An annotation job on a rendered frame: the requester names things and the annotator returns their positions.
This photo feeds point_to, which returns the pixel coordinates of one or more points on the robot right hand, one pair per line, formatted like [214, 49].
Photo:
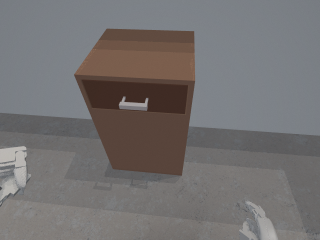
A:
[262, 229]

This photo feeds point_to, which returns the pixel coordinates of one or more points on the robot left hand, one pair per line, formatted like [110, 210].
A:
[13, 168]

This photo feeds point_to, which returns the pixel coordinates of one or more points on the cabinet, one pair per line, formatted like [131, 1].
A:
[142, 141]

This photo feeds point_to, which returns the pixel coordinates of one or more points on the handle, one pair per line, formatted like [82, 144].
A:
[133, 105]

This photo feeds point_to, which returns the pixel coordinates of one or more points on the drawer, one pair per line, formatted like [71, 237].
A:
[162, 98]

